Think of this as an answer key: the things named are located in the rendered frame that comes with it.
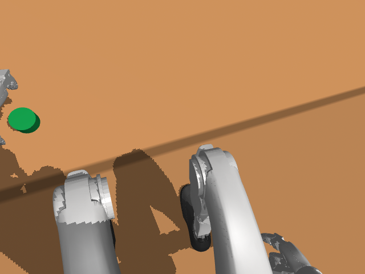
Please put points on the right robot foot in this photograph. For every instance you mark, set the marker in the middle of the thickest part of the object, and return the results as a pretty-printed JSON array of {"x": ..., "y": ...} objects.
[{"x": 198, "y": 244}]

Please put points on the right robot hand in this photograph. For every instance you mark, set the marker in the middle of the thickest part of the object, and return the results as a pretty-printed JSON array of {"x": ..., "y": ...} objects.
[{"x": 289, "y": 260}]

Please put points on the left robot hand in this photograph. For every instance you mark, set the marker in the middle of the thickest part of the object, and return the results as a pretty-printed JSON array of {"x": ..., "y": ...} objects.
[{"x": 6, "y": 81}]

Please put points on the tin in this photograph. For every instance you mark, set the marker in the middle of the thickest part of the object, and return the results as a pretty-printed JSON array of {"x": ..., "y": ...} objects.
[{"x": 24, "y": 120}]

